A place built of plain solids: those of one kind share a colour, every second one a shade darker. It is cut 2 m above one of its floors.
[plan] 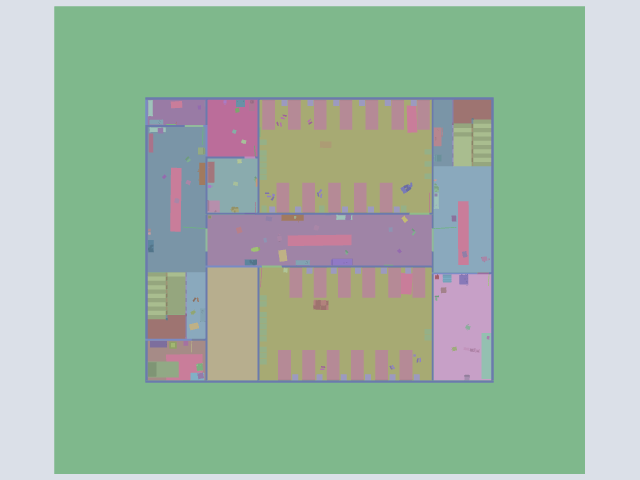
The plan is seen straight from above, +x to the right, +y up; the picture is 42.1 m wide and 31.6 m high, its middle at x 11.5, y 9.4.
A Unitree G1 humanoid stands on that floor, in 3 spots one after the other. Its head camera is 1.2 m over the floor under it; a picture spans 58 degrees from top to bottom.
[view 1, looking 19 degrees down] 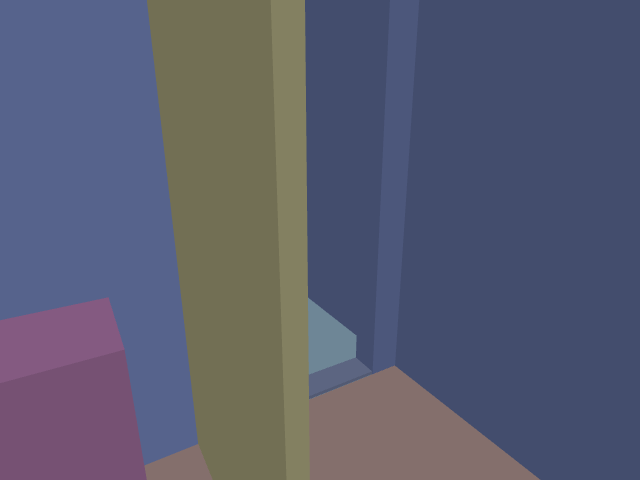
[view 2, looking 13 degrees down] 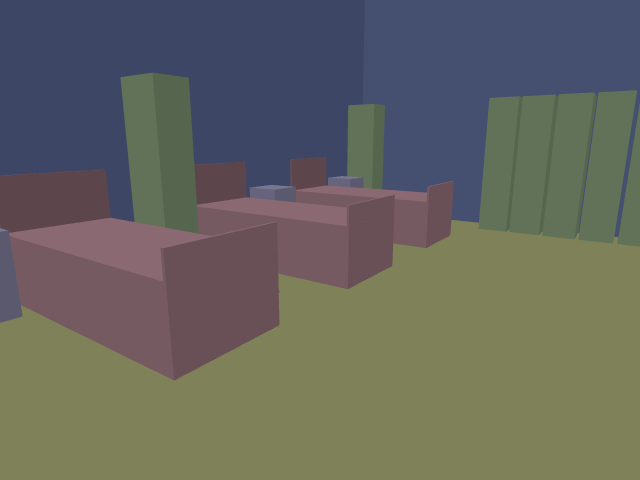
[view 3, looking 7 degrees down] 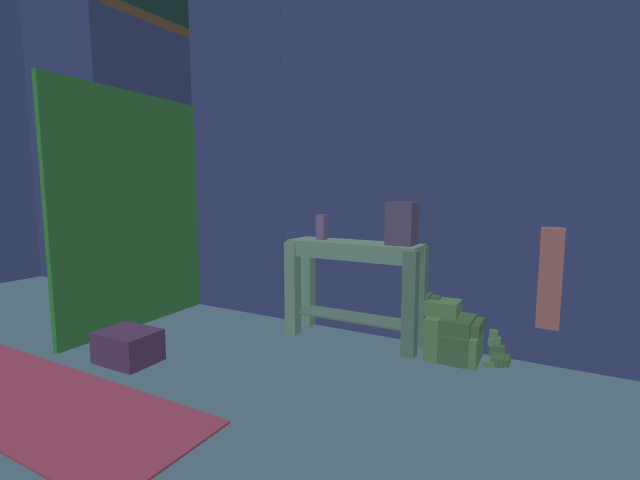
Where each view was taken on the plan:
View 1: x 2.77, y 1.48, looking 59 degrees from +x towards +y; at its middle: wall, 2.44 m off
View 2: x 14.07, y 14.93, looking -145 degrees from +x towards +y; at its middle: iron_single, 3.64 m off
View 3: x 22.18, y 13.36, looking -151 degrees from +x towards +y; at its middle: console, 3.45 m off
